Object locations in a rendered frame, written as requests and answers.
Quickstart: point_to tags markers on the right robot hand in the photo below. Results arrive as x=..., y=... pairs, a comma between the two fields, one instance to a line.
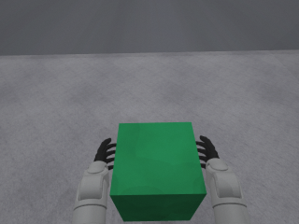
x=209, y=151

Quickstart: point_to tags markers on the robot left forearm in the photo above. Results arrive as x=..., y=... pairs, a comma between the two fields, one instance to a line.
x=90, y=205

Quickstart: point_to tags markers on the robot right forearm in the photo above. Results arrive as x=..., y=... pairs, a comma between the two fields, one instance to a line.
x=226, y=193

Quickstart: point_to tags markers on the carton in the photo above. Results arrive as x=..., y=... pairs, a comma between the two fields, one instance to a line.
x=157, y=174

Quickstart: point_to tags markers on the left robot hand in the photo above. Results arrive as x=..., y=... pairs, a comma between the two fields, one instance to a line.
x=102, y=153

